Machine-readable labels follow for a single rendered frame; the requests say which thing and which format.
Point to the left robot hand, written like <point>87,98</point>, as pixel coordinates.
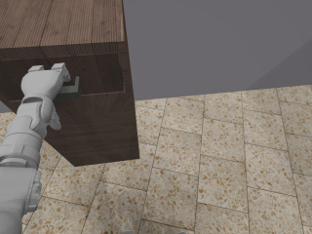
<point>46,83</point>

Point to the robot left forearm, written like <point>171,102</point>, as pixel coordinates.
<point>24,136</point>

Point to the handle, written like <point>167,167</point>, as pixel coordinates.
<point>70,91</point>

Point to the drawer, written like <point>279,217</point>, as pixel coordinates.
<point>99,72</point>

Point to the robot left upper arm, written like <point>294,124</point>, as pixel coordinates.
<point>20,190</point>

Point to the cabinet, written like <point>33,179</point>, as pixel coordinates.
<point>94,128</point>

